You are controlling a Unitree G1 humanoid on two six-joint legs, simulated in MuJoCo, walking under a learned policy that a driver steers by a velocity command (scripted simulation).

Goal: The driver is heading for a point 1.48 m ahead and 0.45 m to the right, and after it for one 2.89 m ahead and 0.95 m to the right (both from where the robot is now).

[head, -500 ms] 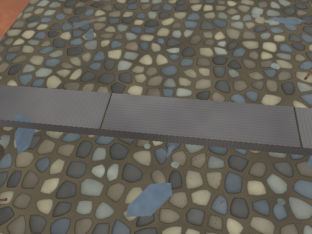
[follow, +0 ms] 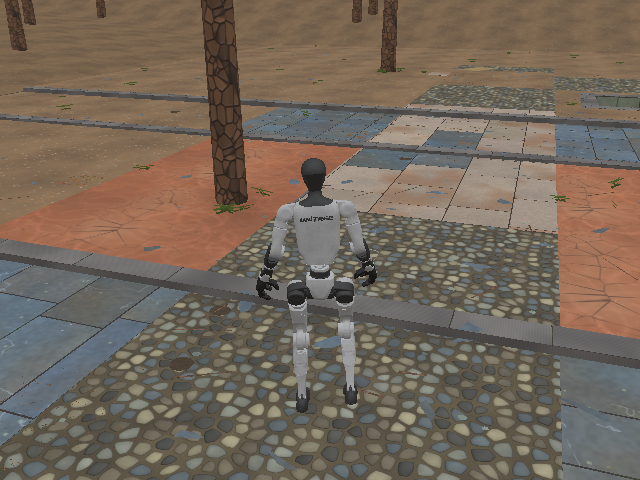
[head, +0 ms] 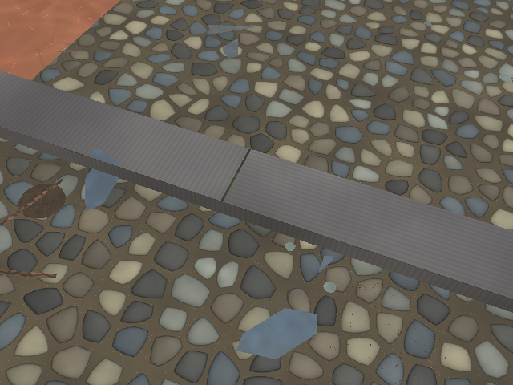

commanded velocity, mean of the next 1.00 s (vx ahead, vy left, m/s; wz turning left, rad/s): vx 0.11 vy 0.00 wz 0.04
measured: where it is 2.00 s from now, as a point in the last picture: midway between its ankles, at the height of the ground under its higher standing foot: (288, 346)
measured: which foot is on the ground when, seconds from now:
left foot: down 0.00-0.96, up 0.98-1.00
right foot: up 0.00-0.12, down 0.14-1.00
